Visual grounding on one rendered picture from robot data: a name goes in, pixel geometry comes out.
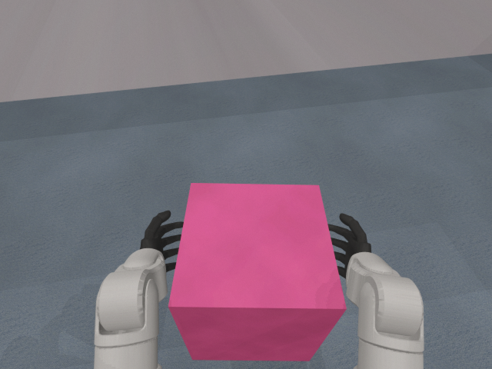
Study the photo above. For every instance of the right robot hand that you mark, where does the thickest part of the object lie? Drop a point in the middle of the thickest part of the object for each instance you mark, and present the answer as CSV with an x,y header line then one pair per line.
x,y
357,241

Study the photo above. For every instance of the carton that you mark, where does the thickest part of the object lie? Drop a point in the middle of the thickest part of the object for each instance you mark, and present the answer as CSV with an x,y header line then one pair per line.
x,y
256,278

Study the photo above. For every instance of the right robot forearm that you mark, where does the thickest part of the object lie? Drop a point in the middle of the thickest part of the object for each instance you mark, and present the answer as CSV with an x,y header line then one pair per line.
x,y
390,316

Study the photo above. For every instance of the left robot hand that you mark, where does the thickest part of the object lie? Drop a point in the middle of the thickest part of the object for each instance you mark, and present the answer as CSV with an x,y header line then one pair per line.
x,y
155,231

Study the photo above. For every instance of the left robot forearm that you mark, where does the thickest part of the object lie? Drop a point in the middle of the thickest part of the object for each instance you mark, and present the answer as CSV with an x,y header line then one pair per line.
x,y
127,313

